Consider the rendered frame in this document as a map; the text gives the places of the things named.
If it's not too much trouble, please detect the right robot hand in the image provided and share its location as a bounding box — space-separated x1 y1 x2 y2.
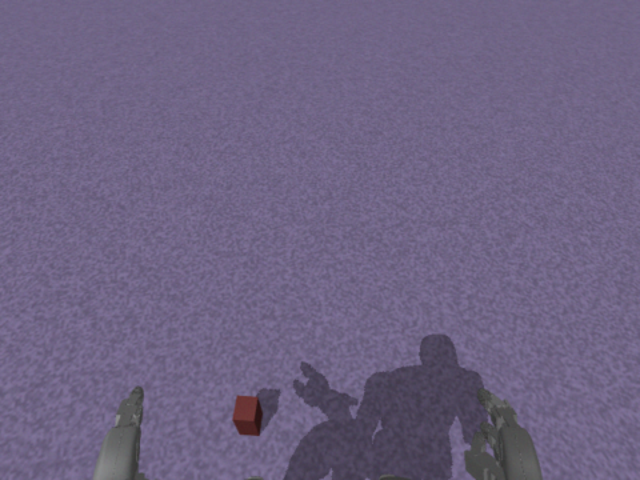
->
464 388 543 480

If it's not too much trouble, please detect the carton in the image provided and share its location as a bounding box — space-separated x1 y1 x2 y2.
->
232 395 263 436

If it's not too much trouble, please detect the left robot hand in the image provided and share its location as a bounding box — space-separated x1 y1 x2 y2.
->
93 386 157 480

